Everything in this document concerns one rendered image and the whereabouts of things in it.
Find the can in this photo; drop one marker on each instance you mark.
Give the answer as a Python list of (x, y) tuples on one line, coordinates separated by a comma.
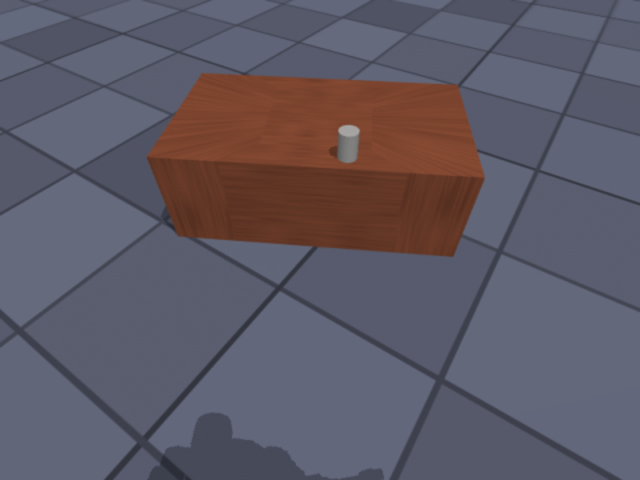
[(348, 141)]

